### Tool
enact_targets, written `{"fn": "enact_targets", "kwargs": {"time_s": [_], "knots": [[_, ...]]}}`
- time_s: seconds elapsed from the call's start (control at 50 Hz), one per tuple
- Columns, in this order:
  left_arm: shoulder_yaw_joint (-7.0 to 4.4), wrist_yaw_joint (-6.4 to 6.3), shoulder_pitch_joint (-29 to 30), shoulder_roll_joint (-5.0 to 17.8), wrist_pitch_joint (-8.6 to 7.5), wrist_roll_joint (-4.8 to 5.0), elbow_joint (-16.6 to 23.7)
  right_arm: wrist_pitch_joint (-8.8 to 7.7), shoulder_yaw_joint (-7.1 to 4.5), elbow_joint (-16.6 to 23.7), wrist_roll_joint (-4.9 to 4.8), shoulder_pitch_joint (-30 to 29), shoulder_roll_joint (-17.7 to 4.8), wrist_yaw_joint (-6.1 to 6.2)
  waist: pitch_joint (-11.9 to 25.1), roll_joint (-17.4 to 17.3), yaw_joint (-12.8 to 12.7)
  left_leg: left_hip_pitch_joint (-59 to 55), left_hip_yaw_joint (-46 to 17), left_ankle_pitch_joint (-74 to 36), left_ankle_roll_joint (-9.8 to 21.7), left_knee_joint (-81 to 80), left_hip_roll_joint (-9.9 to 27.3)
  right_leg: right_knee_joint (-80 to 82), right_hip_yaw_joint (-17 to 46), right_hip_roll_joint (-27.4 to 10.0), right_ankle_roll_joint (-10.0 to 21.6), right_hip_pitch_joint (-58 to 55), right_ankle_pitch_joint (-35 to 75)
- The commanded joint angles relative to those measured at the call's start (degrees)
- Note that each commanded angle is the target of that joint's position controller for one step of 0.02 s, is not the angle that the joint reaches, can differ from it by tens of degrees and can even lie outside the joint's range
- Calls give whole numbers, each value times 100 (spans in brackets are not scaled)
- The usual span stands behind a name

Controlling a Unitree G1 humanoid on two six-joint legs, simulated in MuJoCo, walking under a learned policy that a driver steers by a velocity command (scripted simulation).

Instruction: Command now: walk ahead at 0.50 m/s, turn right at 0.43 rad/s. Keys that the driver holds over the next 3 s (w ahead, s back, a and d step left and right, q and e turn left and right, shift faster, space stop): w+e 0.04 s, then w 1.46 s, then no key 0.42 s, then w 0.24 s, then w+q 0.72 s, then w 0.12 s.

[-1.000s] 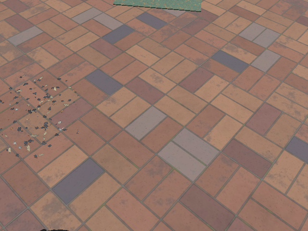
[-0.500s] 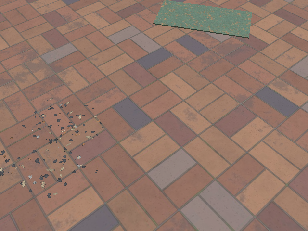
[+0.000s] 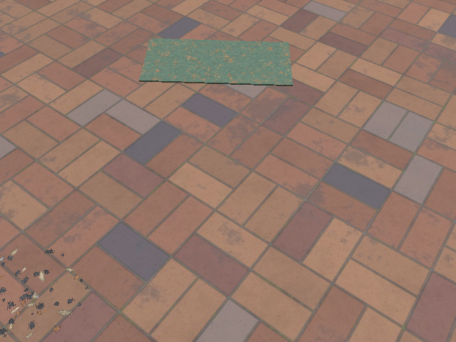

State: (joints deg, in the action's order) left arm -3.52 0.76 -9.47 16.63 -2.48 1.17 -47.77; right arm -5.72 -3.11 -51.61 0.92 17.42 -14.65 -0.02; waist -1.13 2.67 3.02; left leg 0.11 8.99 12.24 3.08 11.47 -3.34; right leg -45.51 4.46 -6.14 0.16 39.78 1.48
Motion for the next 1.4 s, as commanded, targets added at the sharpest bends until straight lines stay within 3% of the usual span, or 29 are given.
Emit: {"fn": "enact_targets", "kwargs": {"time_s": [0.02,0.12,0.18,0.2,0.22,0.24,0.26,0.3,0.38,0.52,0.62,0.68,0.72,0.74,0.76,0.78,0.8,0.84,0.92,1.04,1.14,1.2,1.24,1.26,1.28,1.3,1.32,1.36,1.4], "knots": [[30,98,620,118,-74,-24,540,-40,-202,257,-48,-140,-949,78,-353,-434,93,288,-218,-1792,606,-569,1620,655,-321,28,57,-183,502],[30,250,992,160,-78,-25,924,204,-256,-14,-179,195,-1083,74,-396,-508,25,-786,-131,-3456,569,167,1995,1190,-641,321,403,-126,-629],[-258,218,-424,667,-65,-23,613,319,-273,-24,-187,-52,-1224,124,542,-690,-895,-599,130,-5383,294,2105,1782,1586,-993,898,791,-2303,-733],[-428,120,-1363,1065,-27,-28,368,290,-205,61,-131,-27,-1109,145,1123,-377,-1272,680,173,-4143,113,3565,1567,1475,-245,444,1038,-4129,-417],[-540,68,-1707,1646,-15,-24,246,145,64,187,-33,683,-282,18,1877,1015,-822,3217,15,458,-271,5870,463,1769,2732,-1148,2115,-6310,-1262],[-379,61,-1751,1156,-40,-37,342,-54,-9,56,-194,367,-648,-57,2414,528,-1048,3784,-1238,2182,-228,6677,206,2602,3998,-1586,2295,-6483,-1424],[-297,61,-1345,948,-85,-78,370,-154,-122,303,-420,-327,-975,-97,1531,373,-1084,4241,-1374,1846,-117,6792,526,2733,2988,-1357,1958,-5834,-1126],[-193,72,-557,571,-154,-88,440,-186,-122,348,-297,-683,-853,-23,515,-129,-665,4002,-1215,992,-83,5903,1023,2940,1595,-876,1575,-4179,-201],[-158,67,-342,486,-266,-128,420,93,-123,180,-166,-272,-570,8,256,15,-214,3284,-1196,361,-281,5112,1256,3580,792,-603,1541,-3058,337],[-206,-86,-824,732,-244,-77,97,67,-20,535,-131,-1559,-382,-46,-137,47,-592,3422,-932,-1810,-470,2582,987,3842,-73,-261,1187,-3077,60],[-250,-114,-1188,801,-156,-8,-232,7,-9,747,-188,-2092,-512,-181,-321,106,-692,3594,-1030,-1585,-230,1843,839,3528,80,-714,1101,-4002,63],[-291,-161,-1022,906,-72,-6,-270,-32,-102,651,-183,-1605,-759,-230,-25,258,-321,2890,-871,-929,34,1695,616,2862,70,-819,904,-4410,1408],[-180,-181,-975,672,-7,-68,-202,-19,-335,164,-124,27,-1218,-166,1092,-14,407,455,-979,-971,399,1779,703,747,-360,-266,605,-3648,1809],[-1,-121,-1683,92,-89,-109,-107,13,-480,36,-38,720,-1786,-138,1964,-1284,234,-1840,-3416,-104,1309,1626,2153,-1535,-652,580,150,-1360,-311],[22,-101,-1550,139,-209,-79,-173,34,-372,-23,-147,840,-1403,-165,2265,-1771,353,-2268,-5100,838,1570,635,2502,-2544,9,1017,91,-319,-3423],[-104,-64,-1090,626,-311,87,-46,16,-264,36,-191,415,-1131,-164,1476,-1385,343,-1700,-4532,1367,1280,487,2366,-3015,266,640,219,291,-3244],[-102,-70,-681,681,-362,151,71,17,-214,166,-150,-43,-955,-149,910,-1004,227,-914,-3812,1189,1087,386,2175,-2883,89,321,306,356,-2730],[-163,-126,-512,646,-319,16,74,-21,-106,245,-31,-622,-629,-156,288,-782,-131,453,-2852,197,921,44,1791,-2156,16,-114,295,-171,-1975],[-128,-149,-563,328,-130,-57,48,-73,-126,120,-59,-577,-763,-125,94,-737,-343,1067,-2086,-771,1048,-433,1618,-1401,-88,-262,77,-436,-1402],[-52,-83,552,129,-193,-72,323,-7,-156,-103,-137,-111,-943,19,-145,-597,-26,836,-1271,-1303,823,-564,1320,707,-361,-57,-93,-404,344],[-5,65,1286,154,-248,-8,566,120,-188,-389,-192,401,-997,40,-362,-592,187,-13,-1297,-1366,790,-265,1661,1498,-385,110,38,-289,242],[-58,141,1099,354,-294,-6,578,217,-244,-422,-205,327,-1107,76,-214,-703,-70,-482,-1352,-2282,646,240,1874,1694,-431,243,274,-663,-411],[-258,106,-158,708,-301,-38,190,280,-221,-365,-200,121,-1051,86,553,-681,-742,-256,-1039,-3814,424,1675,1510,1855,-736,579,541,-2454,-457],[-382,54,-1209,1080,-288,-100,-60,287,-121,-248,-114,170,-838,90,1389,-224,-1095,781,-806,-2754,238,3284,1186,1622,70,-156,861,-4217,-358],[-494,54,-1653,1580,-250,-102,-216,163,97,-195,-79,877,-110,20,2114,1268,-790,3177,-703,477,-176,5444,91,2129,2768,-1484,1816,-6265,-1492],[-327,69,-1654,1025,-250,-58,-187,20,11,-275,-164,613,-540,-17,2202,999,-973,3879,-1546,2111,-98,6172,130,2766,3643,-1561,1789,-6300,-2148],[-238,56,-1159,806,-269,-56,-122,-76,-97,-96,-334,65,-918,-54,1334,702,-902,4334,-1535,1746,12,6397,451,2868,2827,-1387,1508,-5593,-2161],[-145,65,-381,517,-288,-127,12,-96,-121,-18,-268,-410,-861,1,443,85,-593,4038,-1280,805,4,5815,958,3191,1608,-965,1294,-4023,-1169],[-88,87,-186,332,-328,-185,-14,44,-134,-83,-213,-205,-659,20,318,276,-297,3409,-1310,408,-53,5375,1164,3512,1045,-701,1220,-3297,-685]]}}
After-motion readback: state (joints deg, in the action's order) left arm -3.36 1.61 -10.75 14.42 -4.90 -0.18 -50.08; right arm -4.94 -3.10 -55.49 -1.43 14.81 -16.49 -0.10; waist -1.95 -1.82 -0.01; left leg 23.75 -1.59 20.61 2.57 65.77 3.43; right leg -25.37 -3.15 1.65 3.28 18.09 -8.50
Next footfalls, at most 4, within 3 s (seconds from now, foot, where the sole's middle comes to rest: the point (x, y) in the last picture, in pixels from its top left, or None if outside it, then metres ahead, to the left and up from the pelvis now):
0.20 right None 0.28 -0.14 -0.78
0.72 left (204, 303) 0.62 0.06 -0.78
1.26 right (282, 224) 0.89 -0.21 -0.78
1.74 left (222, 163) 1.18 -0.02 -0.78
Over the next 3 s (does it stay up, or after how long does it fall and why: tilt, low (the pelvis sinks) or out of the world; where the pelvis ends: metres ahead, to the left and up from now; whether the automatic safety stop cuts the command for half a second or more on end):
stays up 1.51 -0.04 -0.02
